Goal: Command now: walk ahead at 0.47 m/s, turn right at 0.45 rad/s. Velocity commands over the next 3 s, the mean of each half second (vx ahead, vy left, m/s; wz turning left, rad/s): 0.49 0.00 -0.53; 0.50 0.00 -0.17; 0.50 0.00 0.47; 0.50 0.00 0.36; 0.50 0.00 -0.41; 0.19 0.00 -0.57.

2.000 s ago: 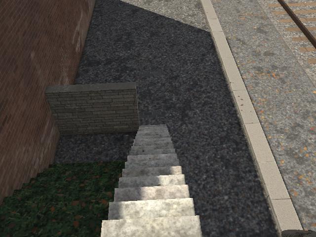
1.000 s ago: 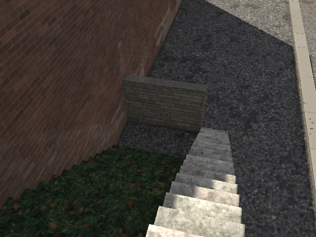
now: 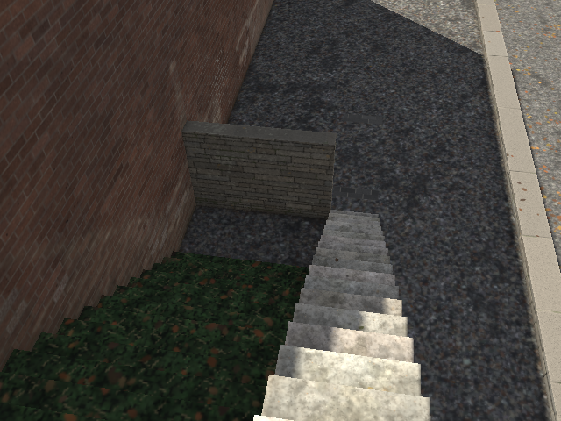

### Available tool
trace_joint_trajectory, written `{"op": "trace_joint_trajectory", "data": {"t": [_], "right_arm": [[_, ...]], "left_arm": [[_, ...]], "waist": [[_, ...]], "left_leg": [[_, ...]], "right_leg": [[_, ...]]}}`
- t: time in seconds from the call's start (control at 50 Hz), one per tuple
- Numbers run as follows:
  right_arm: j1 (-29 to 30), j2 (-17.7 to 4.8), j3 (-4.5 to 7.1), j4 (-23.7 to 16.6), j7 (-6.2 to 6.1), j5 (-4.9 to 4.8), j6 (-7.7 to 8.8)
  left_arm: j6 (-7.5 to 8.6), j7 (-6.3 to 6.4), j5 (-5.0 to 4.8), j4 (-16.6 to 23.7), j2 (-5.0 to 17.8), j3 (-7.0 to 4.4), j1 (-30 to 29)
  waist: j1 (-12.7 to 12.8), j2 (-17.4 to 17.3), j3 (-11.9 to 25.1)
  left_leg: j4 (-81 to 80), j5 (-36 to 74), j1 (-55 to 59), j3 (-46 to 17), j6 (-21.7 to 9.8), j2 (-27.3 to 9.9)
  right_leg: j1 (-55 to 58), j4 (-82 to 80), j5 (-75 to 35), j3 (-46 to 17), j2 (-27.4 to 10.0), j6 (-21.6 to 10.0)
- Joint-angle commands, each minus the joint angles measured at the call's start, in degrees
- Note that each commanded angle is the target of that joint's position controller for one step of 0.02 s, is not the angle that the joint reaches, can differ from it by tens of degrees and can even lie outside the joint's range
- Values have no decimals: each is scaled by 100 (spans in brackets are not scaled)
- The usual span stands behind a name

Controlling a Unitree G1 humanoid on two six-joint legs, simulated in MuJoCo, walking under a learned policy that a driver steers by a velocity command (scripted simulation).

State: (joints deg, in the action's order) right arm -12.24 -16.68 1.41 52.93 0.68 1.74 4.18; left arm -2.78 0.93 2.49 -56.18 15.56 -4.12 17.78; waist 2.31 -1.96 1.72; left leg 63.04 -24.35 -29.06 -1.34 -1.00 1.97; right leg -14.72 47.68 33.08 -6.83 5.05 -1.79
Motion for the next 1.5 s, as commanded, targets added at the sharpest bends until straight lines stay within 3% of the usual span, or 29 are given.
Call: {"op": "trace_joint_trajectory", "data": {"t": [0.02, 0.08, 0.12, 0.18, 0.22, 0.24, 0.26, 0.28, 0.3, 0.32, 0.38, 0.48, 0.54, 0.66, 0.74, 0.8, 0.84, 0.86, 0.88, 0.9, 0.92, 0.94, 0.98, 1.0, 1.06, 1.14, 1.28, 1.4, 1.5], "right_arm": [[-100, -713, 228, -110, 143, 79, 29], [-317, -441, 135, -54, 204, 141, -51], [94, 178, -125, -375, 324, -35, -135], [-971, -233, 7, -14, 289, 97, -245], [-1792, -606, 119, 106, 234, -22, -221], [-2097, -993, 69, 220, 359, 22, -191], [-2405, -1291, 241, 253, 416, -140, -239], [-2290, -1516, 419, 112, 384, -137, -254], [-1686, -1002, 350, -316, 347, 201, -187], [-1207, -555, 214, -406, 297, 245, -100], [-1556, -100, 71, -80, 321, 35, 182], [-1791, -414, 138, 263, 243, 215, 284], [-1640, -219, 54, 140, 173, 190, 228], [-2764, 150, 32, 661, -129, 175, 295], [-1424, -245, 128, 373, -106, 129, 280], [-1642, -400, 207, 611, -54, 127, 221], [-1373, -625, 349, 662, -32, 58, -71], [-1605, -648, 395, 639, -200, -45, -247], [-2279, -360, 421, 803, -354, -153, -400], [-3057, 365, 334, 520, -270, -291, -493], [-2944, -30, 336, 431, -294, -359, -507], [-2326, -317, 452, 506, -399, -306, -583], [-2403, -32, 379, 621, -414, -18, -788], [-2032, -300, 469, 640, -422, 46, -933], [-1317, 184, 356, 425, -196, -6, -990], [-822, 231, 257, 516, -100, 81, -882], [559, 346, 160, -169, -29, -8, -724], [1785, 434, 279, -795, 78, -122, -638], [1483, 111, 416, -762, 147, -99, -708]], "left_arm": [[86, 11, 23, 291, 757, -221, -334], [144, 57, -116, 270, 953, -239, -90], [247, 289, -61, 127, 781, -211, 23], [266, 424, -1, 221, 1076, -244, 195], [230, 317, -217, 107, 682, -224, 825], [262, 230, -415, 362, 97, -131, 1152], [314, 305, -384, 267, 60, -41, 1456], [318, 295, -332, 359, 151, -32, 971], [217, 257, -349, 517, 806, -154, -20], [139, 155, -156, 694, 814, -170, -841], [-153, -61, -161, 787, 177, -90, -791], [-418, 34, -108, 685, 131, -207, -823], [-329, -51, -229, 742, 142, -211, -1425], [22, -251, -7, 1294, -174, -84, -3116], [-60, -568, -335, 1186, -182, -5, -2577], [39, -472, -287, 538, 160, -27, -1544], [239, -229, -206, -230, 365, -120, 772], [354, -217, -51, -388, 109, -57, 1224], [494, -277, 67, -513, 399, -61, 1069], [645, -444, -99, -496, 1082, 61, 1437], [589, -491, -489, -398, 1220, -10, 1755], [586, -561, -430, -295, 901, 67, 1632], [719, -324, -272, -90, 964, 46, 965], [801, -354, -194, -6, 302, 216, 902], [931, -247, -192, 143, -245, 448, 633], [768, -77, -82, -174, 251, 382, 1270], [884, -56, -130, -428, -31, 439, 1490], [684, 7, 260, -451, -35, 344, 1861], [746, -40, 206, -147, -5, 262, 1150]], "waist": [[-298, 372, -507], [-336, 559, -206], [-207, 339, -695], [-364, 411, -894], [-527, -427, -52], [33, -1360, 442], [-56, -1789, 931], [-289, -1725, 999], [-660, -888, 701], [-690, -819, 5], [-338, -107, -876], [-168, -413, -1125], [-312, -432, -1178], [-1078, -331, -1226], [-733, -184, -1291], [-655, -95, -1089], [300, -46, -104], [709, 546, -144], [313, 1901, 41], [-477, 2944, 800], [-138, 2435, 1629], [42, 1017, 1216], [-452, 1402, 1214], [-453, 994, 752], [-681, 1018, -385], [-580, 703, -331], [-252, 667, -1219], [546, 473, -1576], [390, 527, -1202]], "left_leg": [[-520, 2665, -114, -441, 86, -302], [-671, 2600, 517, 0, 148, 10], [-3656, 5125, 2083, 446, 394, 70], [-4880, 4079, 2772, 458, 223, -375], [-4457, 5144, 3850, -609, 65, -1258], [-1983, 8352, 4826, -603, 446, -1893], [-1718, 7891, 5062, -997, 393, -2482], [-2485, 5299, 4308, -1840, -174, -3010], [-3446, 2079, 3214, -1731, -293, -2624], [-3413, 1585, 2074, -1772, -497, -2583], [-3783, 1081, 642, -1672, -635, -2584], [-3841, 1113, 670, -1246, -758, -2528], [-3663, 1201, 1037, -564, -744, -2436], [-3334, -646, 2826, -544, -405, -2469], [-3011, -1164, 364, 825, -25, -2076], [-1828, -501, 962, 945, 130, -2058], [639, 495, 940, 1152, 40, -1613], [2516, 833, 1238, 1152, -109, -1121], [5045, -2919, 171, 810, -114, -296], [6798, -4305, -2555, -357, 96, 272], [6408, -3605, -2589, -679, 17, 16], [5612, -2072, -2616, -528, -67, 100], [5265, -308, -2518, -644, -30, -271], [4322, 938, -2334, -919, -84, -168], [2670, 2335, -2374, -788, -102, -72], [2343, 2866, -2179, -589, -100, -15], [9, 5040, -2335, -530, -230, -185], [-1752, 5028, -2322, -288, -312, -254], [-1807, 5359, -786, 414, -492, -630]], "right_leg": [[-733, -289, -1621, -1437, -810, -1003], [-1119, 495, -1229, -1657, -743, -1143], [-2147, 612, 745, -576, -20, -702], [-1825, 2322, -910, -782, 14, -929], [-2530, 5351, 1382, -452, 681, -698], [-3716, 6865, 2219, -98, 476, -515], [-4461, 7387, 1464, -2, -38, -480], [-4773, 7444, 350, 139, -184, -358], [-4643, 6386, -1113, 203, -371, -246], [-4753, 6215, -1879, -42, -335, -170], [-4523, 4699, -3017, -46, -438, -47], [-4291, 4415, -3511, 144, -336, -101], [-4212, 3967, -3621, 361, -371, -127], [-5237, 701, -5097, -425, -460, -38], [-1535, -837, -6760, 603, -700, -152], [-629, -1548, -7000, 495, -1113, -203], [1411, -1897, -6679, 921, -954, -171], [1606, -3718, -6151, 960, -888, -113], [2517, -3071, -7139, 869, -1317, -102], [4618, 455, -12978, 322, -2253, -74], [4428, 234, -13229, -236, -2791, 348], [3300, -818, -10612, -449, -2740, 359], [2084, -1402, -7416, -1706, -3405, -553], [1049, -1469, -6215, -1113, -2960, -220], [-721, -1719, -4531, -640, -2685, -181], [-723, -1672, -4060, -611, -2640, -229], [-538, -1764, -1477, 134, -2338, -83], [-28, -1179, 372, 351, -2475, -450], [-328, 13, -1353, 1172, -2569, -226]]}}
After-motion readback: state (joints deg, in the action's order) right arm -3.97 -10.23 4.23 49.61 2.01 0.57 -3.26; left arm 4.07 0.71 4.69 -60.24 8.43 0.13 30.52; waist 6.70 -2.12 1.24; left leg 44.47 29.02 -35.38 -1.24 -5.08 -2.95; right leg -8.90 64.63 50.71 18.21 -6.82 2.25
